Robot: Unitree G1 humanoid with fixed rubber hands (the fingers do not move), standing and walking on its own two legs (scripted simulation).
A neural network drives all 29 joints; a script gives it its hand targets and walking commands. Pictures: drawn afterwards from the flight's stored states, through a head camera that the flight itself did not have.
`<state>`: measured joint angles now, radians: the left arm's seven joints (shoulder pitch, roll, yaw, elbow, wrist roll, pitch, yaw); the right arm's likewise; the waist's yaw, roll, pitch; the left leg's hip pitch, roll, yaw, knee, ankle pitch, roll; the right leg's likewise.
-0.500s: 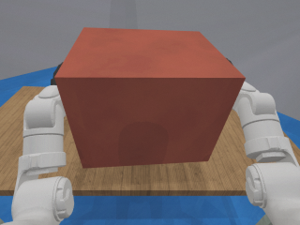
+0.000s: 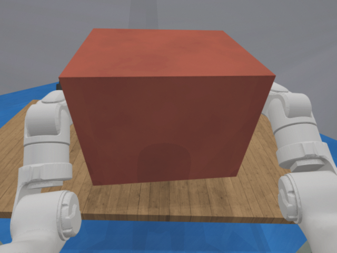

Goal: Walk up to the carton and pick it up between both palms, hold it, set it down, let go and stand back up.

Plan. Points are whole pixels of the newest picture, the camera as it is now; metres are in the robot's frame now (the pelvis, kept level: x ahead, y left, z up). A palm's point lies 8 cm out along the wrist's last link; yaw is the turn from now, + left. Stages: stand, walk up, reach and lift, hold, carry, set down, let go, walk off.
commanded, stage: reach and lift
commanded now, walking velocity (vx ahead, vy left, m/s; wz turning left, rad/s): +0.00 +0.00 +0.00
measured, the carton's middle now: (163, 101) +0.40 +0.01 +0.25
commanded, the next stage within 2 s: hold in 0.28 s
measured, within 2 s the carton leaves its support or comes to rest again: neither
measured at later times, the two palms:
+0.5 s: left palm (68, 98) +0.37 +0.22 +0.26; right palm (256, 89) +0.39 -0.19 +0.29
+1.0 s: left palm (67, 99) +0.37 +0.22 +0.26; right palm (256, 90) +0.38 -0.19 +0.29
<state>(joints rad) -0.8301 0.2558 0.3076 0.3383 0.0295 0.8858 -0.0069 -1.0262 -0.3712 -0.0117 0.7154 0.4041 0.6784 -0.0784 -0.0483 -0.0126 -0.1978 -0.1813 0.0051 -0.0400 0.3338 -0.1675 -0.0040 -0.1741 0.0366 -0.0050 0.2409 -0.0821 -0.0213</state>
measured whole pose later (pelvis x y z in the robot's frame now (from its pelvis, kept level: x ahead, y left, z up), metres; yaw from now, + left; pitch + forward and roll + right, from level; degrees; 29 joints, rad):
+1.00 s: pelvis +0.00 +0.00 +0.00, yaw +0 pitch +1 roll -1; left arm -0.84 0.27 0.30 0.39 0.03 0.86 -0.01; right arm -1.03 -0.37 -0.01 0.73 0.41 0.68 -0.09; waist -0.05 -0.01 -0.20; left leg -0.19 0.00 -0.06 0.34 -0.17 -0.01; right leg -0.18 0.04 0.00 0.24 -0.08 -0.02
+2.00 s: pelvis +0.00 +0.00 +0.00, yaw +1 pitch +1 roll -1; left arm -0.84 0.27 0.29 0.40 0.02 0.85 -0.01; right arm -1.03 -0.37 -0.02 0.74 0.41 0.67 -0.09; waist -0.05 -0.02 -0.20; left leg -0.20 0.00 -0.07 0.34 -0.16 -0.01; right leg -0.18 0.05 0.02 0.24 -0.08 -0.02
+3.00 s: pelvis +0.00 +0.00 +0.00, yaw +1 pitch +1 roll -1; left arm -0.84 0.27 0.29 0.41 0.02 0.85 -0.01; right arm -1.02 -0.37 -0.01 0.73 0.41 0.67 -0.09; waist -0.06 -0.02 -0.20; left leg -0.20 0.00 -0.07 0.34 -0.16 -0.01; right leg -0.18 0.05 0.02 0.23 -0.08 -0.02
